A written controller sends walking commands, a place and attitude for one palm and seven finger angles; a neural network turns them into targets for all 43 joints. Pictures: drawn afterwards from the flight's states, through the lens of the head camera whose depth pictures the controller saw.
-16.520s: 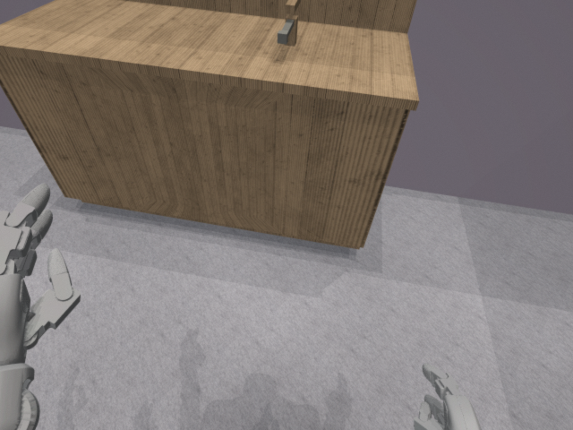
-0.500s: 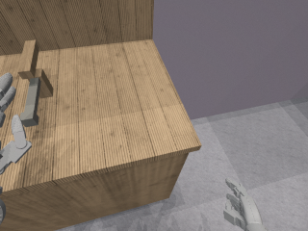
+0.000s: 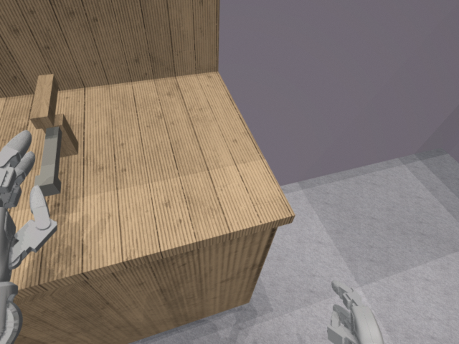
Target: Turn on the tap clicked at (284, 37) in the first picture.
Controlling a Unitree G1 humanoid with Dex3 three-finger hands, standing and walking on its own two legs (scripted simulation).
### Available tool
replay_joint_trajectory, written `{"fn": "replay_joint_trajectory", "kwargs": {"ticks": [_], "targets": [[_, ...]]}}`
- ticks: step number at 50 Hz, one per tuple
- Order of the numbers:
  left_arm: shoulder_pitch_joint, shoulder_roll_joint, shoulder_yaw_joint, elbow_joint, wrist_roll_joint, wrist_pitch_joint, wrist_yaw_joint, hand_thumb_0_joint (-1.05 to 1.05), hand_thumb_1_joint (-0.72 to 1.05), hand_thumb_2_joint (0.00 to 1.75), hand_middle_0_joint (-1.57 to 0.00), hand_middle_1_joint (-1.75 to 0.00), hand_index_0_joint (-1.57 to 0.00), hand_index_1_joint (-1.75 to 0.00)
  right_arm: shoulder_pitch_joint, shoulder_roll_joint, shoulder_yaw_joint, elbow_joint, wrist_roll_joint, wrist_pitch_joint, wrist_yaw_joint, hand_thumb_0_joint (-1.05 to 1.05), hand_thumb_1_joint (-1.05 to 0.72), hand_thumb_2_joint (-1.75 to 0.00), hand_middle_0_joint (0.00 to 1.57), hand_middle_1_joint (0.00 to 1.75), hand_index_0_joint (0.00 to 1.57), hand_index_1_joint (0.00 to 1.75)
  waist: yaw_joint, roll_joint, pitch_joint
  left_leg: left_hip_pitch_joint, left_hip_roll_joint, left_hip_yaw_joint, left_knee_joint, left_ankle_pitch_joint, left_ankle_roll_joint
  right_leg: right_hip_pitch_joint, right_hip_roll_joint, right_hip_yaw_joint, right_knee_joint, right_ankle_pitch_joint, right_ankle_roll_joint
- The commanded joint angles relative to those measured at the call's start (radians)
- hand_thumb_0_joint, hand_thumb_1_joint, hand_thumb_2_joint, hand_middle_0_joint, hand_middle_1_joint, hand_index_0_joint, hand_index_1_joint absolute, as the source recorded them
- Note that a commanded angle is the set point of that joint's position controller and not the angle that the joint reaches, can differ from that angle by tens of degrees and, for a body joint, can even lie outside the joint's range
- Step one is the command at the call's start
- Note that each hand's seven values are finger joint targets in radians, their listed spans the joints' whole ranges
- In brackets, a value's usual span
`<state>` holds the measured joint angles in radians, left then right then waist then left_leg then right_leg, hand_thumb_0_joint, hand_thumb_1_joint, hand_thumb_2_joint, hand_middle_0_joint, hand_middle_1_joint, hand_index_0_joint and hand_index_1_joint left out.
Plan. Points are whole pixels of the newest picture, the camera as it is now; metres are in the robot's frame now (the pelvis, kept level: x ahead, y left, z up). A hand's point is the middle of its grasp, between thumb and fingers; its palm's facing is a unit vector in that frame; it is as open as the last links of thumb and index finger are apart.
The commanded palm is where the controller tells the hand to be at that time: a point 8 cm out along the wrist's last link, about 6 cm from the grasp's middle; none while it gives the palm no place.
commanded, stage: look again from close up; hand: left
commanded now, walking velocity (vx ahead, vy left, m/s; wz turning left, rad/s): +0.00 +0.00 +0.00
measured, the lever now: (48, 184) +0.32 +0.34 +0.09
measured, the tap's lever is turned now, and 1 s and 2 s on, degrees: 0 0 0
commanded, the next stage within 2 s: turn the palm inward beside the body in 0.18 s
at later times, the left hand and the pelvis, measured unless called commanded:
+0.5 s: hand (53, 211) +0.23 +0.25 +0.17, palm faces +0.38 -0.87 -0.33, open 7.4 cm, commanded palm +0.15 +0.27 +0.17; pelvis +0.00 -0.02 +0.00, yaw +2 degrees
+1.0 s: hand (108, 234) +0.22 +0.18 +0.15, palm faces +0.41 -0.85 -0.33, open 7.4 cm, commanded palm +0.15 +0.24 +0.16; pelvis +0.01 -0.08 -0.02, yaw +4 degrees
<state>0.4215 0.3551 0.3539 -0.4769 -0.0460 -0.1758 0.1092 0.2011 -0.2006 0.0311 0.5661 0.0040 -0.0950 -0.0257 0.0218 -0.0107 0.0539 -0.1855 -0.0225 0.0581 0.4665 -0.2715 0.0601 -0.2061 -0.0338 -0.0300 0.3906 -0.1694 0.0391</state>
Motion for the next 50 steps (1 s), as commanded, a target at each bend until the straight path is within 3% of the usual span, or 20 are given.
{"fn": "replay_joint_trajectory", "kwargs": {"ticks": [1,9,13,14,15,16,17,19,20,24,27,29,30,33,35,41,44,47,49,50], "targets": [[-0.056,0.138,0.077,-0.186,-0.002,-0.061,0.010,0.00,0.90,0.90,-0.20,-0.30,-0.20,-0.30,-0.107,-0.133,-0.056,-0.163,0.007,-0.051,-0.014,0.00,-0.90,-0.90,0.20,0.30,0.20,0.30,-0.002,0.053,-0.120,-0.059,0.113,-0.097,-0.146,0.101,-0.048,0.115,-0.028,0.025,-0.016,0.121,-0.046],[-0.057,0.179,0.113,-0.254,0.002,-0.071,0.020,0.00,0.90,0.90,-0.20,-0.30,-0.20,-0.30,-0.120,-0.131,-0.057,-0.156,0.004,-0.062,-0.018,0.00,-0.90,-0.90,0.20,0.30,0.20,0.30,0.005,0.097,-0.156,-0.021,0.108,-0.098,-0.122,0.194,-0.055,0.135,-0.032,0.026,0.005,0.177,-0.050],[-0.040,0.148,0.092,-0.234,-0.004,-0.073,0.016,0.00,0.90,0.90,-0.20,-0.30,-0.20,-0.30,-0.102,-0.130,-0.061,-0.153,0.003,-0.061,-0.017,0.00,-0.90,-0.90,0.20,0.30,0.20,0.30,0.001,0.074,-0.157,-0.015,0.109,-0.095,-0.110,0.221,-0.054,0.140,-0.036,0.028,-0.001,0.195,-0.051],[-0.969,0.925,0.352,-0.507,0.047,-0.225,0.030,0.00,0.90,0.90,-0.20,-0.30,-0.20,-0.30,0.050,-0.160,0.109,-0.234,0.067,-0.046,-0.082,0.00,-0.90,-0.90,0.20,0.30,0.20,0.30,-0.058,0.303,-0.122,-0.254,0.117,-0.173,-0.136,0.018,-0.034,0.176,0.048,0.005,0.219,-0.139,0.020],[-0.570,0.388,0.276,0.076,0.105,-0.025,-0.027,0.00,0.90,0.90,-0.20,-0.30,-0.20,-0.30,-0.063,-0.122,-0.062,-0.094,-0.044,-0.055,-0.068,0.00,-0.90,-0.90,0.20,0.30,0.20,0.30,0.083,0.215,-0.273,0.060,0.078,-0.156,-0.118,0.275,-0.154,0.044,0.069,-0.018,0.197,-0.052,-0.078],[-0.425,0.261,0.090,0.117,0.016,0.019,-0.048,0.00,0.90,0.90,-0.20,-0.30,-0.20,-0.30,-0.052,-0.155,-0.051,-0.107,-0.038,-0.074,-0.001,0.00,-0.90,-0.90,0.20,0.30,0.20,0.30,0.023,0.128,-0.135,0.013,0.053,-0.175,-0.125,0.501,-0.197,-0.043,0.086,-0.076,0.131,-0.032,-0.082],[-0.398,0.232,0.144,0.030,-0.013,0.054,-0.071,0.00,0.90,0.90,-0.20,-0.30,-0.20,-0.30,-0.049,-0.198,-0.087,-0.078,-0.022,-0.059,0.013,0.00,-0.90,-0.90,0.20,0.30,0.20,0.30,0.033,0.143,-0.325,0.191,0.079,-0.137,-0.047,0.654,-0.188,-0.061,0.096,-0.057,0.153,0.082,-0.071],[-0.247,0.132,0.105,0.104,-0.152,0.197,-0.152,0.00,0.90,0.90,-0.20,-0.30,-0.20,-0.30,-0.094,-0.197,-0.076,-0.083,0.009,-0.058,0.006,0.00,-0.90,-0.90,0.20,0.30,0.20,0.30,0.068,0.217,-0.298,0.224,0.059,-0.100,-0.027,0.720,-0.177,-0.051,0.071,-0.038,0.117,0.086,-0.073],[-0.249,0.092,0.038,0.019,-0.166,0.231,-0.181,0.00,0.90,0.90,-0.20,-0.30,-0.20,-0.30,-0.109,-0.202,-0.071,-0.087,0.011,-0.067,0.021,0.00,-0.90,-0.90,0.20,0.30,0.20,0.30,0.075,0.098,-0.285,0.178,0.062,-0.094,-0.016,0.709,-0.155,-0.014,0.054,-0.065,0.102,0.144,-0.069],[-0.131,0.149,0.007,-0.109,-0.047,0.283,-0.170,0.00,0.90,0.90,-0.20,-0.30,-0.20,-0.30,-0.201,-0.187,-0.048,-0.136,0.035,-0.042,0.044,0.00,-0.90,-0.90,0.20,0.30,0.20,0.30,0.058,0.012,-0.151,0.013,0.050,-0.067,-0.024,0.403,-0.083,-0.035,0.069,-0.082,0.097,0.116,-0.063],[-0.153,0.248,0.137,-0.229,-0.043,0.129,-0.081,0.00,0.90,0.90,-0.20,-0.30,-0.20,-0.30,-0.172,-0.178,-0.066,-0.147,-0.004,-0.046,0.028,0.00,-0.90,-0.90,0.20,0.30,0.20,0.30,0.049,-0.039,-0.221,-0.020,0.034,-0.074,-0.002,0.262,-0.057,-0.049,0.068,-0.069,0.113,0.047,-0.059],[-0.221,0.370,0.268,-0.309,-0.064,0.026,-0.009,0.00,0.90,0.90,-0.20,-0.30,-0.20,-0.30,-0.165,-0.160,-0.063,-0.128,-0.002,-0.056,0.010,0.00,-0.90,-0.90,0.20,0.30,0.20,0.30,0.069,0.029,-0.257,-0.019,0.026,-0.065,0.005,0.163,-0.057,-0.046,0.074,-0.042,0.109,-0.043,-0.060],[-0.251,0.290,0.203,-0.291,-0.062,-0.013,0.018,0.00,0.90,0.90,-0.20,-0.30,-0.20,-0.30,-0.136,-0.124,-0.059,-0.125,-0.007,-0.068,0.005,0.00,-0.90,-0.90,0.20,0.30,0.20,0.30,0.064,0.062,-0.262,-0.035,0.015,-0.058,0.009,0.152,-0.060,-0.046,0.067,-0.043,0.105,-0.071,-0.065],[-0.323,0.254,0.166,-0.131,-0.063,-0.060,0.058,0.00,0.90,0.90,-0.20,-0.30,-0.20,-0.30,-0.114,-0.130,-0.060,-0.049,0.004,-0.085,0.000,0.00,-0.90,-0.90,0.20,0.30,0.20,0.30,0.017,0.193,-0.155,-0.079,0.003,-0.056,0.055,-0.011,-0.048,-0.123,0.051,-0.017,0.087,-0.160,-0.056],[-0.377,0.237,0.122,-0.020,-0.061,-0.016,0.042,0.00,0.90,0.90,-0.20,-0.30,-0.20,-0.30,-0.126,-0.144,-0.056,-0.033,0.011,-0.086,-0.013,0.00,-0.90,-0.90,0.20,0.30,0.20,0.30,-0.007,0.169,-0.103,-0.127,-0.005,-0.057,0.072,-0.104,-0.036,-0.137,0.019,0.012,0.045,-0.238,-0.050],[-0.453,0.249,-0.005,0.074,-0.098,0.220,-0.101,0.00,0.90,0.90,-0.20,-0.30,-0.20,-0.30,-0.218,-0.162,-0.052,-0.053,0.049,-0.077,-0.064,0.00,-0.90,-0.90,0.20,0.30,0.20,0.30,0.016,0.024,-0.092,-0.214,0.029,-0.086,0.159,-0.101,-0.059,-0.065,-0.115,0.243,-0.067,-0.437,-0.007],[-0.389,0.309,0.103,0.023,-0.106,0.222,-0.088,0.00,0.90,0.90,-0.20,-0.30,-0.20,-0.30,-0.244,-0.152,-0.053,-0.058,0.052,-0.082,-0.066,0.00,-0.90,-0.90,0.20,0.30,0.20,0.30,0.052,-0.067,-0.127,-0.241,0.041,-0.115,0.169,-0.072,-0.068,-0.018,-0.132,0.268,-0.044,-0.402,0.013],[-0.225,0.301,0.205,-0.080,-0.150,0.145,-0.052,0.00,0.90,0.90,-0.20,-0.30,-0.20,-0.30,-0.202,-0.140,-0.073,-0.070,0.039,-0.083,-0.049,0.00,-0.90,-0.90,0.20,0.30,0.20,0.30,0.080,-0.147,-0.239,-0.256,0.050,-0.126,0.175,-0.007,-0.069,0.060,-0.133,0.246,0.036,-0.142,0.027],[-0.124,0.330,0.281,-0.096,-0.167,0.115,-0.019,0.00,0.90,0.90,-0.20,-0.30,-0.20,-0.30,-0.182,-0.138,-0.077,-0.060,0.045,-0.082,-0.039,0.00,-0.90,-0.90,0.20,0.30,0.20,0.30,0.103,-0.103,-0.289,-0.234,0.041,-0.103,0.172,0.048,-0.066,0.095,-0.109,0.203,0.087,0.033,0.023],[-0.114,0.260,0.230,-0.133,-0.174,0.105,-0.011,0.00,0.90,0.90,-0.20,-0.30,-0.20,-0.30,-0.157,-0.133,-0.077,-0.075,0.042,-0.086,-0.032,0.00,-0.90,-0.90,0.20,0.30,0.20,0.30,0.088,-0.076,-0.313,-0.221,0.036,-0.090,0.168,0.115,-0.061,0.099,-0.097,0.167,0.128,0.176,0.019]]}}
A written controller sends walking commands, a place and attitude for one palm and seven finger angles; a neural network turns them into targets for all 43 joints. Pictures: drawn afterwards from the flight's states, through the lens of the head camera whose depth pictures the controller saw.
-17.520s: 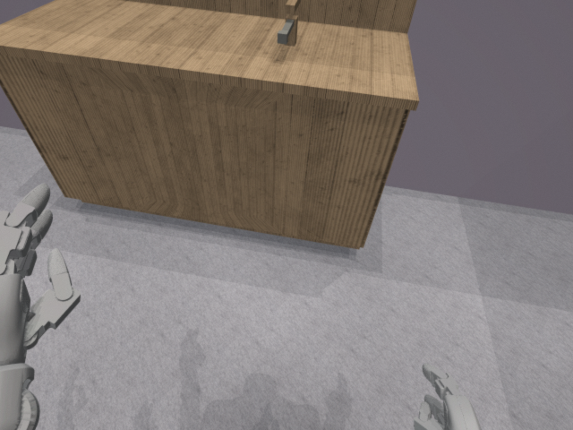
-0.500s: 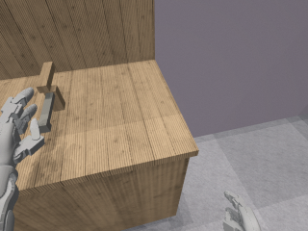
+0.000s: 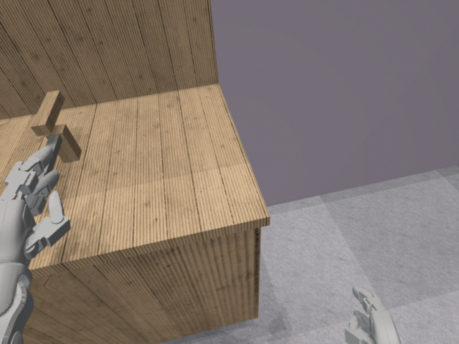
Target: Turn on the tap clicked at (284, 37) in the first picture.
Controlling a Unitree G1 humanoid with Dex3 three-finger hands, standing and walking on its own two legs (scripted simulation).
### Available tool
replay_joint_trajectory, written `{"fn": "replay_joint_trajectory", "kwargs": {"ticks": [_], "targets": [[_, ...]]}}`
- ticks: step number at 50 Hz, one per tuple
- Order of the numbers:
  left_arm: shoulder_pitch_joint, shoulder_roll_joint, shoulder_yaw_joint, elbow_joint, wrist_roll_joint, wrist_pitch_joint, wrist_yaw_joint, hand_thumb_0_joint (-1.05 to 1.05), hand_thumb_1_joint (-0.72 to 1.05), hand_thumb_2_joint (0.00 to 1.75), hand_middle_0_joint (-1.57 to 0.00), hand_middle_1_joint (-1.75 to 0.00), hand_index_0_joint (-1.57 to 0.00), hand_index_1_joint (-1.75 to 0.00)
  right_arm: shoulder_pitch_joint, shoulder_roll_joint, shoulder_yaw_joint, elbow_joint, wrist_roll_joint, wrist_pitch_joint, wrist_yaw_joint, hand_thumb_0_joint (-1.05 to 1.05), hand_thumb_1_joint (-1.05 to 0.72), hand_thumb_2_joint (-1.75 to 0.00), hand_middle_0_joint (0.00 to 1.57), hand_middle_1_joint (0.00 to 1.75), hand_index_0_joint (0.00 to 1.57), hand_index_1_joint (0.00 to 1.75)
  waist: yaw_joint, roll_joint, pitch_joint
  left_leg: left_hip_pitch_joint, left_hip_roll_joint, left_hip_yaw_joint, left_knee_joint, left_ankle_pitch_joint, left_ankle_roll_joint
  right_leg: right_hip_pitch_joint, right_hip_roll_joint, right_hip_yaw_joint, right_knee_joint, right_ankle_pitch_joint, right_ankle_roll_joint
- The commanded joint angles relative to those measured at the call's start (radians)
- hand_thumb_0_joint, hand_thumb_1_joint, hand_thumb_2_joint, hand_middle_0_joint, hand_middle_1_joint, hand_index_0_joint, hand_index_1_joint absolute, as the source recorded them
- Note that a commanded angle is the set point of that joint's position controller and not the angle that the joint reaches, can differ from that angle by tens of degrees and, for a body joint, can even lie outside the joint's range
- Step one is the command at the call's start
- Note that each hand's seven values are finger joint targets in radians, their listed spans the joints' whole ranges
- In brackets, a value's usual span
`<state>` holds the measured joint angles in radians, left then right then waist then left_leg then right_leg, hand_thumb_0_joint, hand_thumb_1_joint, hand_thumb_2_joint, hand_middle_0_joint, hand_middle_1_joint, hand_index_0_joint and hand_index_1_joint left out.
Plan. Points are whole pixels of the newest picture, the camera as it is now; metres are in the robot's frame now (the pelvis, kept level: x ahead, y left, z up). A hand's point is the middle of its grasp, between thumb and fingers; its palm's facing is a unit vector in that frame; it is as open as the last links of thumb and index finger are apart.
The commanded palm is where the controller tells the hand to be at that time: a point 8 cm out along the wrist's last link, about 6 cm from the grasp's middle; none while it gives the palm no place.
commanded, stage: turn the palm inward beside the body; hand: left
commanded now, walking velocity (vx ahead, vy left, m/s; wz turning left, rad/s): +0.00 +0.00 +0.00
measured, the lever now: (39, 183) +0.35 +0.40 +0.11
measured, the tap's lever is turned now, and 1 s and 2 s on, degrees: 0 0 0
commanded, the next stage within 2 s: reach beside the lever's end, fingers flat in 1.48 s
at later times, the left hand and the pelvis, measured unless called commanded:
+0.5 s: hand (27, 243) +0.20 +0.28 +0.17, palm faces +0.43 -0.88 -0.22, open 7.4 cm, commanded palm +0.14 +0.32 +0.18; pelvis +0.01 +0.04 +0.00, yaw +0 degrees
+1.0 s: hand (29, 274) +0.16 +0.26 +0.16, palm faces +0.47 -0.87 -0.15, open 7.4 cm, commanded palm +0.11 +0.30 +0.17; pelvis -0.02 +0.03 +0.00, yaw +1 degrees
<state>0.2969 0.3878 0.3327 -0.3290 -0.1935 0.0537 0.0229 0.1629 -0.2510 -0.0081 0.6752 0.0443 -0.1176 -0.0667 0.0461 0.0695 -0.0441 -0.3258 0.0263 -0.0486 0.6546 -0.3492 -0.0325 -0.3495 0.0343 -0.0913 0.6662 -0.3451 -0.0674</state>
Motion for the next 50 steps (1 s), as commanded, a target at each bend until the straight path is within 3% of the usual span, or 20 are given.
{"fn": "replay_joint_trajectory", "kwargs": {"ticks": [1,3,5,10,15,19,20,24,25,27,32,34,35,39,40,41,45,48,49,50], "targets": [[0.077,0.225,0.271,-0.262,-0.031,-0.123,0.082,0.00,0.90,0.90,-0.20,-0.30,-0.20,-0.30,-0.090,-0.087,-0.042,-0.181,0.004,-0.066,0.014,0.00,-0.90,-0.90,0.20,0.30,0.20,0.30,0.064,-0.122,-0.220,-0.052,-0.012,0.031,-0.020,0.244,0.034,0.231,-0.145,0.190,-0.121,0.459,0.120],[0.122,0.182,0.239,-0.262,-0.032,-0.102,0.077,0.00,0.90,0.90,-0.20,-0.30,-0.20,-0.30,-0.067,-0.093,-0.037,-0.186,0.008,-0.073,0.014,0.00,-0.90,-0.90,0.20,0.30,0.20,0.30,0.053,-0.068,-0.198,-0.024,-0.018,0.055,-0.020,0.307,0.043,0.202,-0.128,0.144,-0.094,0.599,0.115],[0.115,0.144,0.197,-0.273,-0.025,-0.079,0.068,0.00,0.90,0.90,-0.20,-0.30,-0.20,-0.30,-0.049,-0.099,-0.035,-0.186,0.012,-0.080,0.008,0.00,-0.90,-0.90,0.20,0.30,0.20,0.30,0.035,-0.047,-0.157,0.000,-0.025,0.067,-0.031,0.335,0.053,0.164,-0.108,0.102,-0.096,0.598,0.104],[0.026,0.098,0.091,-0.347,-0.018,-0.084,0.029,0.00,0.90,0.90,-0.20,-0.30,-0.20,-0.30,-0.026,-0.111,-0.033,-0.193,0.010,-0.137,-0.019,0.00,-0.90,-0.90,0.20,0.30,0.20,0.30,0.008,-0.057,-0.107,0.053,-0.030,0.048,-0.042,0.343,0.072,0.073,-0.069,0.056,-0.106,0.425,0.082],[0.019,0.107,0.074,-0.431,0.018,-0.147,0.059,0.00,0.90,0.90,-0.20,-0.30,-0.20,-0.30,-0.023,-0.103,-0.029,-0.187,-0.004,-0.181,-0.023,0.00,-0.90,-0.90,0.20,0.30,0.20,0.30,0.030,-0.025,-0.161,0.085,-0.033,0.025,-0.061,0.370,0.062,0.074,-0.054,0.030,-0.087,0.329,0.057],[0.101,0.105,0.102,-0.404,0.028,-0.116,0.102,0.00,0.90,0.90,-0.20,-0.30,-0.20,-0.30,-0.054,-0.095,-0.017,-0.180,-0.003,-0.180,-0.015,0.00,-0.90,-0.90,0.20,0.30,0.20,0.30,0.059,0.025,-0.134,0.074,-0.028,0.017,-0.079,0.392,0.036,0.080,-0.049,0.018,-0.079,0.298,0.046],[0.092,0.063,0.062,-0.411,0.023,-0.101,0.104,0.00,0.90,0.90,-0.20,-0.30,-0.20,-0.30,-0.045,-0.089,-0.015,-0.187,-0.004,-0.174,-0.011,0.00,-0.90,-0.90,0.20,0.30,0.20,0.30,0.047,0.020,-0.139,0.072,-0.027,0.016,-0.084,0.387,0.031,0.072,-0.052,0.013,-0.083,0.284,0.046],[0.099,0.037,0.052,-0.365,0.000,0.000,0.110,0.00,0.90,0.90,-0.20,-0.30,-0.20,-0.30,-0.093,-0.090,0.001,-0.192,0.006,-0.148,-0.020,0.00,-0.90,-0.90,0.20,0.30,0.20,0.30,0.053,-0.023,-0.048,0.040,-0.020,0.002,-0.119,0.295,0.027,0.054,-0.046,0.004,-0.112,0.197,0.047],[0.080,0.009,0.016,-0.373,-0.004,0.021,0.104,0.00,0.90,0.90,-0.20,-0.30,-0.20,-0.30,-0.087,-0.091,0.002,-0.198,0.008,-0.141,-0.021,0.00,-0.90,-0.90,0.20,0.30,0.20,0.30,0.041,-0.025,-0.038,0.038,-0.018,0.001,-0.126,0.261,0.029,0.041,-0.047,0.006,-0.122,0.168,0.047],[0.052,0.020,0.009,-0.401,-0.009,0.049,0.106,0.00,0.90,0.90,-0.20,-0.30,-0.20,-0.30,-0.106,-0.093,0.006,-0.210,0.007,-0.138,-0.028,0.00,-0.90,-0.90,0.20,0.30,0.20,0.30,0.040,-0.043,-0.040,0.038,-0.021,-0.007,-0.138,0.201,0.037,0.041,-0.045,0.009,-0.133,0.122,0.050],[0.037,0.017,-0.025,-0.481,0.022,0.042,0.130,0.00,0.90,0.90,-0.20,-0.30,-0.20,-0.30,-0.115,-0.084,0.017,-0.216,0.000,-0.143,-0.026,0.00,-0.90,-0.90,0.20,0.30,0.20,0.30,0.039,-0.015,-0.066,0.052,-0.024,-0.019,-0.153,0.150,0.030,0.037,-0.042,0.011,-0.125,0.076,0.047],[0.035,0.044,0.000,-0.496,0.030,0.033,0.146,0.00,0.90,0.90,-0.20,-0.30,-0.20,-0.30,-0.135,-0.081,0.023,-0.206,-0.001,-0.145,-0.029,0.00,-0.90,-0.90,0.20,0.30,0.20,0.30,0.045,0.003,-0.054,0.046,-0.027,-0.020,-0.158,0.096,0.032,0.029,-0.039,0.016,-0.132,0.042,0.047],[0.033,0.020,-0.019,-0.497,0.025,0.030,0.150,0.00,0.90,0.90,-0.20,-0.30,-0.20,-0.30,-0.127,-0.077,0.024,-0.212,-0.002,-0.145,-0.029,0.00,-0.90,-0.90,0.20,0.30,0.20,0.30,0.040,-0.014,-0.053,0.034,-0.029,-0.025,-0.163,0.071,0.031,0.027,-0.042,0.015,-0.131,0.024,0.047],[0.085,0.036,0.016,-0.467,0.013,0.043,0.165,0.00,0.90,0.90,-0.20,-0.30,-0.20,-0.30,-0.146,-0.080,0.026,-0.198,0.000,-0.144,-0.031,0.00,-0.90,-0.90,0.20,0.30,0.20,0.30,0.051,-0.004,-0.028,0.009,-0.033,-0.022,-0.166,0.012,0.036,0.031,-0.043,0.021,-0.148,-0.013,0.047],[0.079,-0.004,-0.021,-0.474,0.002,0.051,0.160,0.00,0.90,0.90,-0.20,-0.30,-0.20,-0.30,-0.145,-0.076,0.027,-0.207,0.001,-0.141,-0.031,0.00,-0.90,-0.90,0.20,0.30,0.20,0.30,0.042,-0.010,-0.030,0.007,-0.036,-0.016,-0.162,0.004,0.041,0.029,-0.047,0.022,-0.151,-0.020,0.049],[0.091,0.002,-0.013,-0.459,-0.005,0.063,0.161,0.00,0.90,0.90,-0.20,-0.30,-0.20,-0.30,-0.143,-0.079,0.026,-0.206,0.003,-0.140,-0.031,0.00,-0.90,-0.90,0.20,0.30,0.20,0.30,0.044,-0.016,-0.018,-0.002,-0.034,-0.016,-0.161,-0.004,0.041,0.030,-0.046,0.023,-0.155,-0.026,0.049],[0.092,-0.023,-0.040,-0.483,-0.019,0.087,0.155,0.00,0.90,0.90,-0.20,-0.30,-0.20,-0.30,-0.151,-0.081,0.026,-0.207,0.008,-0.141,-0.035,0.00,-0.90,-0.90,0.20,0.30,0.20,0.30,0.038,-0.028,-0.017,0.005,-0.037,-0.009,-0.149,0.010,0.049,0.035,-0.051,0.028,-0.171,-0.027,0.051],[0.089,0.006,-0.016,-0.501,-0.027,0.091,0.160,0.00,0.90,0.90,-0.20,-0.30,-0.20,-0.30,-0.144,-0.088,0.020,-0.211,0.005,-0.153,-0.036,0.00,-0.90,-0.90,0.20,0.30,0.20,0.30,0.042,-0.046,-0.037,0.011,-0.038,-0.004,-0.130,0.051,0.056,0.045,-0.053,0.035,-0.179,-0.009,0.054],[0.086,0.022,0.003,-0.502,-0.018,0.089,0.168,0.00,0.90,0.90,-0.20,-0.30,-0.20,-0.30,-0.149,-0.084,0.025,-0.198,0.006,-0.153,-0.036,0.00,-0.90,-0.90,0.20,0.30,0.20,0.30,0.047,-0.011,-0.024,0.012,-0.041,-0.005,-0.133,0.046,0.052,0.039,-0.051,0.035,-0.179,-0.014,0.052],[0.081,-0.008,-0.021,-0.501,-0.028,0.087,0.168,0.00,0.90,0.90,-0.20,-0.30,-0.20,-0.30,-0.145,-0.080,0.023,-0.205,0.006,-0.155,-0.036,0.00,-0.90,-0.90,0.20,0.30,0.20,0.30,0.039,-0.043,-0.027,0.011,-0.040,-0.006,-0.132,0.041,0.054,0.039,-0.054,0.036,-0.182,-0.020,0.054]]}}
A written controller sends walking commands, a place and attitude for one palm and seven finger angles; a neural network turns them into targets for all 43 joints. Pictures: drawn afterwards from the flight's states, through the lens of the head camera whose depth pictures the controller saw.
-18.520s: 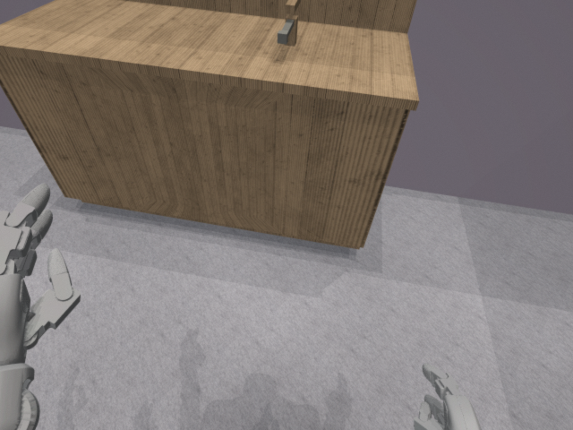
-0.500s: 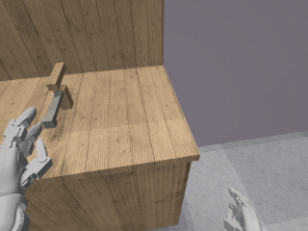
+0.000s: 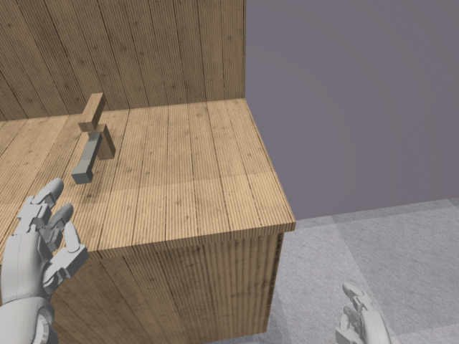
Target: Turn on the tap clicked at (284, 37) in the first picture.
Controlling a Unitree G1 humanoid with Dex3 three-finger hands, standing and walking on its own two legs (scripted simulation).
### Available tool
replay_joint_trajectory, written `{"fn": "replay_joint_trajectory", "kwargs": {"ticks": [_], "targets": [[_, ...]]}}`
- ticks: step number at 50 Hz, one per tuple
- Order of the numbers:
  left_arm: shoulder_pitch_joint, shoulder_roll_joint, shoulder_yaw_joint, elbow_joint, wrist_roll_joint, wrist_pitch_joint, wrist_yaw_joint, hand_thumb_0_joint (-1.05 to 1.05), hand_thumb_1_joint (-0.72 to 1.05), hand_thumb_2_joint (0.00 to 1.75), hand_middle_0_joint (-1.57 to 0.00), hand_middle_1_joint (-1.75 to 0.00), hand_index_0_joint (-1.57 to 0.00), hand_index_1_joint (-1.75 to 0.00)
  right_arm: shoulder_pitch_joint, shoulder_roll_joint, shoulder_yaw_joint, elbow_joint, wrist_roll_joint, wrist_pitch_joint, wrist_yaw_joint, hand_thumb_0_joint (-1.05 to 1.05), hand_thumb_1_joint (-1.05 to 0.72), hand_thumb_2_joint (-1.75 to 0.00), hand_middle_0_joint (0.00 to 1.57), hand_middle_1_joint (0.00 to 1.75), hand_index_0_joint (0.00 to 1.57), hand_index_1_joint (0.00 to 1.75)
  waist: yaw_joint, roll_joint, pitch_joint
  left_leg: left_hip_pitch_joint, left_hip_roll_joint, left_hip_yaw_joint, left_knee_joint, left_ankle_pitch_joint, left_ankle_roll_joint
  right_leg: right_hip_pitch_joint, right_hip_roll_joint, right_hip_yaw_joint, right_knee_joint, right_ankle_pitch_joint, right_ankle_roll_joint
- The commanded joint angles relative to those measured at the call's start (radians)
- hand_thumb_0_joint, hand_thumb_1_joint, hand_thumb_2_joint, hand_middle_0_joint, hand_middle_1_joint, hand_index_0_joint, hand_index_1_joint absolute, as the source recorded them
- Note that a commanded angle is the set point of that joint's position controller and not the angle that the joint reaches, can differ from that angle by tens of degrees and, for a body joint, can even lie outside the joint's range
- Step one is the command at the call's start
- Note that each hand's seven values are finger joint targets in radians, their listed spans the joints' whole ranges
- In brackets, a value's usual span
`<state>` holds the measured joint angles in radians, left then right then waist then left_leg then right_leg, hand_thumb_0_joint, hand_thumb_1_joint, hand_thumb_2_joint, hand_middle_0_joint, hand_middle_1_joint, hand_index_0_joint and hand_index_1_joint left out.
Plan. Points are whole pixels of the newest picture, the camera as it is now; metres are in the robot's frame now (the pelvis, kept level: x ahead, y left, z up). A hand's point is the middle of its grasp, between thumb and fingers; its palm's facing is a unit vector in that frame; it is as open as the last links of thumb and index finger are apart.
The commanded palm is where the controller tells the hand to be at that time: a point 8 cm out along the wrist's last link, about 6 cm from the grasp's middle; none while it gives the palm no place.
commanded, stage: turn the palm inward beside the body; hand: left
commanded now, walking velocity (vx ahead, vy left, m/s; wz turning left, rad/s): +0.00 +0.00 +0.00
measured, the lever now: (82, 174) +0.37 +0.36 +0.11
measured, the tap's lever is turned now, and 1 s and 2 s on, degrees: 0 0 0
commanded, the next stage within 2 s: reach beside the lever's end, fingers flat in 0.48 s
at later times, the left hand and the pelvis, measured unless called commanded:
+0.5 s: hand (105, 239) +0.20 +0.21 +0.16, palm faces +0.47 -0.87 -0.15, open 7.4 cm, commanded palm +0.15 +0.25 +0.17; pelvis +0.02 -0.02 +0.00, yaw +1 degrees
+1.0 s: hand (90, 228) +0.22 +0.24 +0.15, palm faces +0.48 -0.87 -0.12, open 7.4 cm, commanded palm +0.18 +0.29 +0.15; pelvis +0.02 -0.01 +0.00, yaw +1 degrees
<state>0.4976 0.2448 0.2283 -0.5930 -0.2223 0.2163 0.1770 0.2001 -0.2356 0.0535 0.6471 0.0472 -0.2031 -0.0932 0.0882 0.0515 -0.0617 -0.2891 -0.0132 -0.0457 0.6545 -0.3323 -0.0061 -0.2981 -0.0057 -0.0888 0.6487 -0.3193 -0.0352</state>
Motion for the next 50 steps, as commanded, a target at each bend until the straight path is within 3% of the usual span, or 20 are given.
{"fn": "replay_joint_trajectory", "kwargs": {"ticks": [1,4,5,9,10,14,15,18,19,22,25,33,34,37,43,44,45,48,49,50], "targets": [[-0.114,0.138,0.086,-0.227,0.002,-0.076,0.014,0.00,0.90,0.90,-0.20,-0.30,-0.20,-0.30,-0.178,-0.099,-0.041,-0.175,0.004,-0.072,-0.008,0.00,-0.90,-0.90,0.20,0.30,0.20,0.30,-0.002,-0.025,-0.002,-0.025,0.001,-0.005,-0.125,0.032,0.030,-0.015,-0.013,0.035,-0.169,-0.043,0.022],[-0.111,0.157,0.116,-0.214,-0.005,-0.069,0.022,0.00,0.90,0.90,-0.20,-0.30,-0.20,-0.30,-0.183,-0.099,-0.041,-0.162,0.005,-0.076,-0.009,0.00,-0.90,-0.90,0.20,0.30,0.20,0.30,0.005,-0.008,0.000,-0.028,-0.003,-0.002,-0.115,0.040,0.030,-0.009,-0.015,0.046,-0.179,-0.043,0.023],[-0.122,0.122,0.076,-0.221,-0.007,-0.067,0.017,0.00,0.90,0.90,-0.20,-0.30,-0.20,-0.30,-0.180,-0.096,-0.040,-0.169,0.005,-0.075,-0.008,0.00,-0.90,-0.90,0.20,0.30,0.20,0.30,-0.006,-0.013,-0.005,-0.024,-0.005,0.000,-0.115,0.037,0.032,-0.009,-0.019,0.046,-0.180,-0.045,0.024],[-0.103,0.151,0.094,-0.219,0.002,-0.058,0.015,0.00,0.90,0.90,-0.20,-0.30,-0.20,-0.30,-0.176,-0.103,-0.042,-0.164,0.005,-0.076,-0.006,0.00,-0.90,-0.90,0.20,0.30,0.20,0.30,0.001,0.000,-0.005,-0.018,-0.004,0.005,-0.105,0.071,0.034,0.001,-0.020,0.052,-0.185,-0.015,0.023],[-0.107,0.122,0.068,-0.223,-0.004,-0.059,0.010,0.00,0.90,0.90,-0.20,-0.30,-0.20,-0.30,-0.172,-0.099,-0.042,-0.174,0.005,-0.077,-0.006,0.00,-0.90,-0.90,0.20,0.30,0.20,0.30,-0.006,-0.026,-0.003,-0.017,-0.002,0.004,-0.108,0.075,0.036,0.002,-0.022,0.051,-0.183,-0.007,0.026],[-0.086,0.160,0.117,-0.224,-0.005,-0.065,0.009,0.00,0.90,0.90,-0.20,-0.30,-0.20,-0.30,-0.168,-0.105,-0.047,-0.167,0.001,-0.081,-0.005,0.00,-0.90,-0.90,0.20,0.30,0.20,0.30,0.006,-0.027,-0.028,-0.004,-0.003,0.009,-0.091,0.142,0.037,0.027,-0.021,0.054,-0.175,0.078,0.027],[-0.090,0.128,0.087,-0.228,-0.011,-0.070,0.005,0.00,0.90,0.90,-0.20,-0.30,-0.20,-0.30,-0.159,-0.100,-0.048,-0.174,0.002,-0.081,-0.003,0.00,-0.90,-0.90,0.20,0.30,0.20,0.30,-0.002,-0.039,-0.042,-0.003,-0.004,0.012,-0.089,0.146,0.038,0.031,-0.025,0.057,-0.171,0.090,0.030],[-0.081,0.143,0.112,-0.214,-0.018,-0.074,0.004,0.00,0.90,0.90,-0.20,-0.30,-0.20,-0.30,-0.149,-0.105,-0.053,-0.175,0.000,-0.082,-0.003,0.00,-0.90,-0.90,0.20,0.30,0.20,0.30,0.001,-0.081,-0.058,-0.005,-0.002,0.013,-0.079,0.179,0.040,0.049,-0.026,0.059,-0.163,0.153,0.036],[-0.075,0.150,0.119,-0.203,-0.010,-0.074,0.008,0.00,0.90,0.90,-0.20,-0.30,-0.20,-0.30,-0.156,-0.102,-0.050,-0.163,0.003,-0.078,-0.003,0.00,-0.90,-0.90,0.20,0.30,0.20,0.30,0.007,-0.034,-0.040,-0.001,-0.004,0.017,-0.078,0.177,0.038,0.039,-0.025,0.059,-0.167,0.142,0.033],[-0.076,0.127,0.098,-0.214,-0.014,-0.084,0.000,0.00,0.90,0.90,-0.20,-0.30,-0.20,-0.30,-0.136,-0.104,-0.054,-0.175,0.000,-0.082,0.000,0.00,-0.90,-0.90,0.20,0.30,0.20,0.30,-0.001,-0.063,-0.065,0.002,-0.004,0.017,-0.075,0.218,0.039,0.059,-0.028,0.054,-0.147,0.221,0.035],[-0.089,0.121,0.082,-0.219,-0.010,-0.087,-0.006,0.00,0.90,0.90,-0.20,-0.30,-0.20,-0.30,-0.137,-0.099,-0.052,-0.174,0.003,-0.083,-0.002,0.00,-0.90,-0.90,0.20,0.30,0.20,0.30,-0.005,-0.030,-0.056,0.012,-0.005,0.019,-0.074,0.213,0.039,0.049,-0.031,0.058,-0.154,0.216,0.035],[-0.067,0.170,0.174,-0.141,-0.029,-0.093,-0.016,0.00,0.90,0.90,-0.20,-0.30,-0.20,-0.30,-0.121,-0.102,-0.060,-0.162,0.005,-0.072,-0.007,0.00,-0.90,-0.90,0.20,0.30,0.20,0.30,0.003,-0.088,-0.073,-0.012,-0.003,0.020,-0.069,0.240,0.036,0.087,-0.036,0.069,-0.144,0.320,0.046],[-0.072,0.187,0.198,-0.131,-0.026,-0.093,-0.012,0.00,0.90,0.90,-0.20,-0.30,-0.20,-0.30,-0.134,-0.101,-0.059,-0.151,0.005,-0.068,-0.010,0.00,-0.90,-0.90,0.20,0.30,0.20,0.30,0.009,-0.049,-0.065,-0.002,-0.007,0.024,-0.071,0.234,0.036,0.084,-0.033,0.072,-0.153,0.296,0.042],[-0.104,0.165,0.178,-0.121,-0.039,-0.106,-0.028,0.00,0.90,0.90,-0.20,-0.30,-0.20,-0.30,-0.122,-0.101,-0.061,-0.157,0.007,-0.072,-0.009,0.00,-0.90,-0.90,0.20,0.30,0.20,0.30,0.000,-0.022,-0.067,-0.001,-0.007,0.022,-0.075,0.238,0.035,0.073,-0.031,0.065,-0.148,0.285,0.037],[-0.234,0.186,0.173,-0.048,-0.048,-0.136,-0.057,0.00,0.90,0.90,-0.20,-0.30,-0.20,-0.30,-0.122,-0.114,-0.064,-0.134,0.010,-0.098,-0.022,0.00,-0.90,-0.90,0.20,0.30,0.20,0.30,-0.022,-0.051,-0.034,-0.002,-0.007,0.010,-0.088,0.182,0.039,0.037,-0.026,0.070,-0.174,0.176,0.038],[-0.248,0.202,0.185,-0.039,-0.038,-0.138,-0.054,0.00,0.90,0.90,-0.20,-0.30,-0.20,-0.30,-0.137,-0.111,-0.061,-0.124,0.014,-0.098,-0.024,0.00,-0.90,-0.90,0.20,0.30,0.20,0.30,-0.017,-0.013,-0.019,0.004,-0.009,0.011,-0.096,0.168,0.038,0.031,-0.023,0.069,-0.181,0.142,0.031],[-0.275,0.173,0.149,-0.048,-0.037,-0.140,-0.056,0.00,0.90,0.90,-0.20,-0.30,-0.20,-0.30,-0.133,-0.109,-0.059,-0.132,0.012,-0.100,-0.024,0.00,-0.90,-0.90,0.20,0.30,0.20,0.30,-0.023,-0.014,-0.030,0.005,-0.010,0.006,-0.102,0.160,0.037,0.029,-0.026,0.064,-0.178,0.123,0.030],[-0.310,0.212,0.185,0.013,-0.038,-0.127,-0.049,0.00,0.90,0.90,-0.20,-0.30,-0.20,-0.30,-0.141,-0.115,-0.062,-0.124,0.010,-0.098,-0.028,0.00,-0.90,-0.90,0.20,0.30,0.20,0.30,-0.020,-0.049,-0.040,-0.010,-0.011,0.004,-0.110,0.133,0.037,0.036,-0.025,0.071,-0.191,0.078,0.034],[-0.310,0.233,0.212,0.023,-0.029,-0.127,-0.041,0.00,0.90,0.90,-0.20,-0.30,-0.20,-0.30,-0.156,-0.112,-0.060,-0.118,0.013,-0.092,-0.029,0.00,-0.90,-0.90,0.20,0.30,0.20,0.30,-0.011,-0.010,-0.038,-0.004,-0.011,0.005,-0.118,0.130,0.034,0.039,-0.022,0.069,-0.195,0.063,0.027],[-0.326,0.205,0.185,0.014,-0.030,-0.125,-0.039,0.00,0.90,0.90,-0.20,-0.30,-0.20,-0.30,-0.154,-0.108,-0.059,-0.128,0.009,-0.089,-0.028,0.00,-0.90,-0.90,0.20,0.30,0.20,0.30,-0.014,-0.024,-0.065,-0.001,-0.014,0.005,-0.121,0.140,0.035,0.051,-0.024,0.065,-0.186,0.076,0.029]]}}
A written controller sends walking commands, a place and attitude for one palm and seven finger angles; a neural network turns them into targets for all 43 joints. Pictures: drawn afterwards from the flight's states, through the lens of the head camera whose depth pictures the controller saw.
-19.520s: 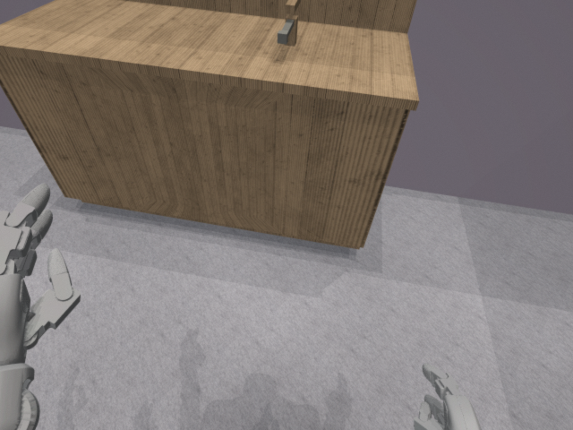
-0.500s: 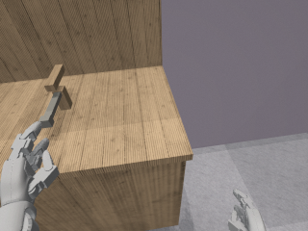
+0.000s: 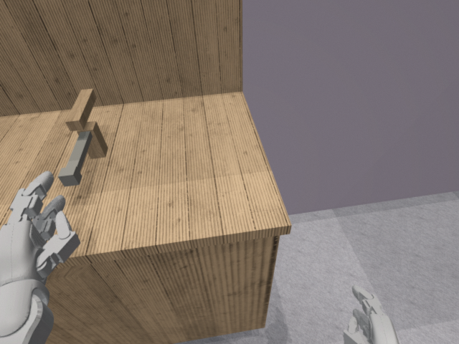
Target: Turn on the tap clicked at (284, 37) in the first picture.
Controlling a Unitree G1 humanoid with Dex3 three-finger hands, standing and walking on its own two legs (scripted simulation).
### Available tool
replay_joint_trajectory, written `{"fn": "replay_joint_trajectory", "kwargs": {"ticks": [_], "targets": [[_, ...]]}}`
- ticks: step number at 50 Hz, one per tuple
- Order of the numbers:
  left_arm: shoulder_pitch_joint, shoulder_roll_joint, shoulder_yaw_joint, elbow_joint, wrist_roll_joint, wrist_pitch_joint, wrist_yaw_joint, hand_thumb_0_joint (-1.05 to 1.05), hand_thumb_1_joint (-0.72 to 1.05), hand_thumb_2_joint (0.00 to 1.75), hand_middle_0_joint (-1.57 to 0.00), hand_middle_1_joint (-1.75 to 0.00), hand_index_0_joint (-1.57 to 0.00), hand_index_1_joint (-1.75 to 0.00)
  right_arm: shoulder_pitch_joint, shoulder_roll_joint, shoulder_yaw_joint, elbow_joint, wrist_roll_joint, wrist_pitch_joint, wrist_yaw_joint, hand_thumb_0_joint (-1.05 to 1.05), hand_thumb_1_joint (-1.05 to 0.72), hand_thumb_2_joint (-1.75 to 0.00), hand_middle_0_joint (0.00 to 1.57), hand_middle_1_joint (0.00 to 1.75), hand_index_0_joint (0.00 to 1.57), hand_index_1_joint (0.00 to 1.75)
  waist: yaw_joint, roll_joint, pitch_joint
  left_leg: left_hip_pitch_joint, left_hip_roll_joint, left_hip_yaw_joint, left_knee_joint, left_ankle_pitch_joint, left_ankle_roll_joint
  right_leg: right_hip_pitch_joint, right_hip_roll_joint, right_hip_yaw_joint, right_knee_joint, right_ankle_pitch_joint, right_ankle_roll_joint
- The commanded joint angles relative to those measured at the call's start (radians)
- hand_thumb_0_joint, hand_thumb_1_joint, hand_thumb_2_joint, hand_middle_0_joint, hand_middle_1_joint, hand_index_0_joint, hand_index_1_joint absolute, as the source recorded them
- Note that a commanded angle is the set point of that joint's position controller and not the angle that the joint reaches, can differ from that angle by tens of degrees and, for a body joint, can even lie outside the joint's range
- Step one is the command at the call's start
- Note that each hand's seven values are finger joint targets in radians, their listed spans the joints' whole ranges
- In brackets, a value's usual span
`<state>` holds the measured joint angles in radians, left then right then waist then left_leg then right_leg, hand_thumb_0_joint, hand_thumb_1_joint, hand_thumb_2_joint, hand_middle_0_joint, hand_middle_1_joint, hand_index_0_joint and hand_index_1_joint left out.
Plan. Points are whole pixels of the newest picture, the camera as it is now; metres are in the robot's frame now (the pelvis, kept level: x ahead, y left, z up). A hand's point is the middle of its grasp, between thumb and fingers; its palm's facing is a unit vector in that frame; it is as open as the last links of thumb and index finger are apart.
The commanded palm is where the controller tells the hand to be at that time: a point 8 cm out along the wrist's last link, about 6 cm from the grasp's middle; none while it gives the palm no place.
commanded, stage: reach beside the lever's end, fingers flat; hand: left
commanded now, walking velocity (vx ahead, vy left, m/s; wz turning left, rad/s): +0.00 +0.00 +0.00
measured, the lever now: (70, 176) +0.36 +0.37 +0.10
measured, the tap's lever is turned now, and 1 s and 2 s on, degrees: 0 0 1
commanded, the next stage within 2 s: none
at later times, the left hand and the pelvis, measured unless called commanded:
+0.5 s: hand (69, 210) +0.26 +0.30 +0.13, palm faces +0.50 -0.86 -0.12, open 7.6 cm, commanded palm +0.22 +0.34 +0.13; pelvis +0.00 +0.02 +0.00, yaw -1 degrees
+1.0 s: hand (53, 199) +0.29 +0.35 +0.12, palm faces +0.53 -0.84 -0.11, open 7.7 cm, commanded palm +0.25 +0.39 +0.12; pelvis +0.00 +0.02 +0.00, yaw -1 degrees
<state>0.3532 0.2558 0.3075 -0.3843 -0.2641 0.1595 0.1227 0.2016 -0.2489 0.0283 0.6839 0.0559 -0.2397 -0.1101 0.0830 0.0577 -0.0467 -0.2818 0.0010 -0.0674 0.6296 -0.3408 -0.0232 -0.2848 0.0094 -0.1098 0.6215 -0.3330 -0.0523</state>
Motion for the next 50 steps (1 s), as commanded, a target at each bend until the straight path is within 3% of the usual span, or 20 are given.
{"fn": "replay_joint_trajectory", "kwargs": {"ticks": [1,4,5,9,10,14,15,18,19,20,24,26,29,31,38,43,44,47,49,50], "targets": [[-0.171,0.209,0.125,-0.169,0.013,-0.063,0.019,0.00,0.90,0.90,-0.20,-0.30,-0.20,-0.30,-0.149,-0.097,-0.035,-0.164,0.001,-0.049,-0.010,0.00,-0.90,-0.90,0.20,0.30,0.20,0.30,-0.005,-0.024,-0.076,-0.010,-0.025,0.027,-0.099,0.159,0.049,0.039,-0.035,0.080,-0.155,0.104,0.043],[-0.190,0.211,0.136,-0.150,0.021,-0.062,0.030,0.00,0.90,0.90,-0.20,-0.29,-0.20,-0.29,-0.162,-0.095,-0.031,-0.158,0.000,-0.040,-0.009,0.00,-0.90,-0.90,0.20,0.30,0.20,0.30,0.000,0.009,-0.084,0.004,-0.025,0.028,-0.107,0.180,0.044,0.042,-0.029,0.072,-0.148,0.130,0.038],[-0.217,0.189,0.108,-0.154,0.019,-0.066,0.029,0.00,0.90,0.90,-0.19,-0.29,-0.19,-0.29,-0.152,-0.096,-0.030,-0.163,-0.002,-0.037,-0.008,0.00,-0.90,-0.90,0.20,0.30,0.20,0.30,-0.011,-0.015,-0.094,0.006,-0.026,0.025,-0.110,0.188,0.044,0.044,-0.028,0.068,-0.141,0.141,0.038],[-0.232,0.227,0.153,-0.081,0.020,-0.061,0.028,0.00,0.90,0.90,-0.19,-0.28,-0.19,-0.28,-0.157,-0.102,-0.031,-0.151,-0.002,-0.024,-0.012,0.00,-0.90,-0.90,0.20,0.30,0.20,0.30,-0.005,-0.032,-0.075,-0.001,-0.021,0.024,-0.119,0.189,0.042,0.042,-0.020,0.065,-0.146,0.142,0.036],[-0.256,0.204,0.126,-0.083,0.020,-0.064,0.023,0.00,0.90,0.90,-0.19,-0.27,-0.19,-0.27,-0.153,-0.101,-0.033,-0.158,0.000,-0.020,-0.012,0.00,-0.90,-0.90,0.20,0.30,0.20,0.30,-0.015,-0.040,-0.083,0.002,-0.021,0.026,-0.122,0.185,0.043,0.039,-0.021,0.065,-0.146,0.134,0.037],[-0.312,0.224,0.130,-0.067,0.036,-0.073,0.024,0.00,0.90,0.90,-0.19,-0.26,-0.19,-0.26,-0.156,-0.104,-0.029,-0.150,-0.003,-0.015,-0.014,0.00,-0.90,-0.90,0.20,0.30,0.20,0.30,-0.015,0.023,-0.081,0.021,-0.021,0.021,-0.128,0.199,0.036,0.029,-0.016,0.060,-0.140,0.142,0.030],[-0.349,0.218,0.119,-0.053,0.035,-0.079,0.022,0.00,0.90,0.90,-0.19,-0.26,-0.19,-0.26,-0.148,-0.106,-0.030,-0.149,-0.004,-0.014,-0.015,0.00,-0.90,-0.90,0.20,0.30,0.20,0.30,-0.028,0.002,-0.087,0.022,-0.019,0.021,-0.130,0.193,0.037,0.026,-0.017,0.060,-0.141,0.136,0.031],[-0.361,0.227,0.127,-0.025,0.035,-0.098,0.017,0.00,0.90,0.90,-0.18,-0.25,-0.18,-0.25,-0.145,-0.111,-0.036,-0.149,-0.008,-0.015,-0.016,0.00,-0.90,-0.90,0.20,0.30,0.20,0.30,-0.025,-0.013,-0.116,0.029,-0.018,0.020,-0.126,0.213,0.035,0.036,-0.014,0.059,-0.133,0.157,0.031],[-0.373,0.261,0.159,-0.003,0.042,-0.102,0.021,0.00,0.90,0.90,-0.18,-0.25,-0.18,-0.25,-0.154,-0.111,-0.033,-0.138,-0.007,-0.009,-0.018,0.00,-0.90,-0.90,0.20,0.30,0.20,0.30,-0.022,-0.002,-0.105,0.030,-0.018,0.019,-0.130,0.211,0.035,0.035,-0.012,0.058,-0.137,0.151,0.028],[-0.413,0.238,0.132,0.008,0.040,-0.106,0.015,0.00,0.90,0.90,-0.18,-0.25,-0.18,-0.25,-0.147,-0.111,-0.033,-0.140,-0.007,-0.006,-0.018,0.00,-0.90,-0.90,0.20,0.30,0.20,0.30,-0.033,-0.011,-0.109,0.029,-0.019,0.021,-0.130,0.208,0.035,0.031,-0.014,0.058,-0.135,0.151,0.030],[-0.417,0.269,0.162,0.031,0.045,-0.113,0.004,0.00,0.90,0.90,-0.18,-0.24,-0.18,-0.24,-0.150,-0.110,-0.038,-0.138,-0.008,0.002,-0.018,0.00,-0.90,-0.90,0.20,0.30,0.20,0.30,-0.020,0.055,-0.146,0.055,-0.018,0.027,-0.125,0.276,0.025,0.059,-0.014,0.059,-0.123,0.220,0.023],[-0.397,0.267,0.168,0.077,0.036,-0.110,-0.006,0.00,0.90,0.90,-0.18,-0.23,-0.18,-0.23,-0.130,-0.116,-0.042,-0.141,-0.008,0.007,-0.016,0.00,-0.90,-0.90,0.20,0.30,0.20,0.30,-0.021,0.005,-0.162,0.047,-0.015,0.027,-0.123,0.309,0.023,0.073,-0.012,0.055,-0.118,0.258,0.025],[-0.404,0.302,0.212,0.119,0.031,-0.110,-0.018,0.00,0.90,0.90,-0.18,-0.22,-0.18,-0.22,-0.135,-0.115,-0.044,-0.131,-0.004,0.018,-0.017,0.00,-0.90,-0.90,0.20,0.30,0.20,0.30,-0.014,0.014,-0.143,0.045,-0.014,0.029,-0.124,0.330,0.021,0.075,-0.010,0.055,-0.119,0.280,0.022],[-0.408,0.284,0.199,0.134,0.027,-0.115,-0.029,0.00,0.90,0.90,-0.17,-0.22,-0.17,-0.22,-0.118,-0.118,-0.050,-0.140,-0.004,0.021,-0.013,0.00,-0.90,-0.90,0.20,0.30,0.20,0.30,-0.021,-0.011,-0.157,0.045,-0.012,0.033,-0.120,0.349,0.021,0.077,-0.009,0.053,-0.115,0.301,0.024],[-0.482,0.345,0.246,0.200,0.026,-0.160,-0.055,0.00,0.90,0.90,-0.17,-0.20,-0.17,-0.20,-0.106,-0.127,-0.055,-0.128,-0.004,0.029,-0.016,0.00,-0.90,-0.90,0.20,0.30,0.20,0.30,-0.029,0.007,-0.152,0.030,-0.016,0.036,-0.115,0.325,0.030,0.063,-0.009,0.062,-0.115,0.289,0.025],[-0.623,0.392,0.252,0.305,0.029,-0.199,-0.087,0.00,0.90,0.90,-0.16,-0.19,-0.16,-0.19,-0.097,-0.137,-0.053,-0.100,-0.001,0.026,-0.029,0.00,-0.90,-0.90,0.20,0.30,0.20,0.30,-0.062,0.012,-0.135,0.015,-0.019,0.035,-0.109,0.250,0.042,0.030,-0.008,0.070,-0.127,0.232,0.027],[-0.645,0.406,0.260,0.321,0.037,-0.208,-0.091,0.00,0.90,0.90,-0.16,-0.19,-0.16,-0.19,-0.102,-0.135,-0.052,-0.090,0.002,0.027,-0.033,0.00,-0.90,-0.90,0.20,0.30,0.20,0.30,-0.060,0.049,-0.129,0.018,-0.021,0.036,-0.109,0.233,0.043,0.022,-0.008,0.073,-0.130,0.213,0.025],[-0.678,0.417,0.251,0.389,0.030,-0.217,-0.119,0.00,0.90,0.90,-0.16,-0.18,-0.16,-0.18,-0.086,-0.144,-0.053,-0.094,0.000,0.026,-0.035,0.00,-0.90,-0.90,0.20,0.30,0.20,0.30,-0.065,0.027,-0.170,0.007,-0.024,0.034,-0.105,0.221,0.048,0.031,-0.008,0.075,-0.126,0.211,0.027],[-0.705,0.472,0.294,0.474,0.035,-0.216,-0.127,0.00,0.90,0.90,-0.16,-0.17,-0.16,-0.17,-0.077,-0.149,-0.052,-0.077,0.004,0.032,-0.039,0.00,-0.90,-0.90,0.20,0.30,0.20,0.30,-0.066,0.014,-0.141,-0.019,-0.023,0.033,-0.103,0.197,0.050,0.022,-0.008,0.077,-0.133,0.192,0.029],[-0.726,0.464,0.279,0.486,0.034,-0.222,-0.136,0.00,0.90,0.90,-0.16,-0.17,-0.16,-0.17,-0.069,-0.150,-0.055,-0.083,0.003,0.033,-0.037,0.00,-0.90,-0.90,0.20,0.30,0.20,0.30,-0.071,0.010,-0.160,-0.022,-0.024,0.035,-0.102,0.199,0.051,0.027,-0.010,0.079,-0.129,0.199,0.030]]}}
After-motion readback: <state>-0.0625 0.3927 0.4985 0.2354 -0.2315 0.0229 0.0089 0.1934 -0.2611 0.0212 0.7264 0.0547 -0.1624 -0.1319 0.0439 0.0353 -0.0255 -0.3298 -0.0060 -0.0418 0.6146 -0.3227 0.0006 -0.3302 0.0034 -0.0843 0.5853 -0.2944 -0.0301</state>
